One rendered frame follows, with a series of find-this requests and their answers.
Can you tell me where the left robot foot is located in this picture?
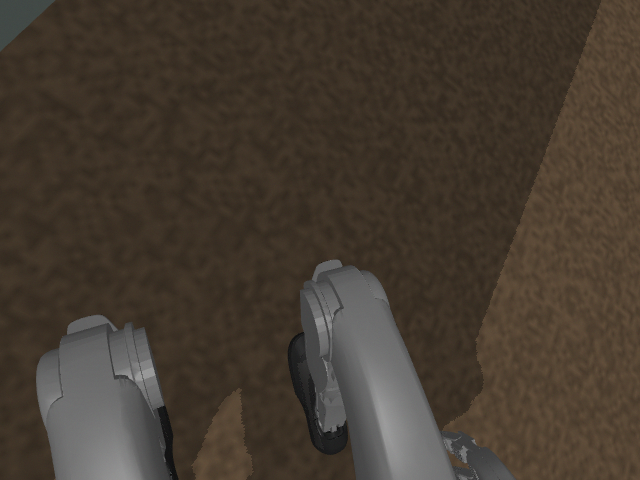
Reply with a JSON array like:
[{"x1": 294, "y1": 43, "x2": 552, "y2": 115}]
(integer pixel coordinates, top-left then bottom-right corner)
[{"x1": 157, "y1": 406, "x2": 179, "y2": 480}]

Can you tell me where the right robot foot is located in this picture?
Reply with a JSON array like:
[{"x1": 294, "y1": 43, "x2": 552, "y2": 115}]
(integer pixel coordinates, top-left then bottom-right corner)
[{"x1": 288, "y1": 332, "x2": 348, "y2": 455}]

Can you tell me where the right robot hand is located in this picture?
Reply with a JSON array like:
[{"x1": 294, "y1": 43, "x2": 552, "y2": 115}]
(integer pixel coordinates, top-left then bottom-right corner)
[{"x1": 440, "y1": 431, "x2": 516, "y2": 480}]

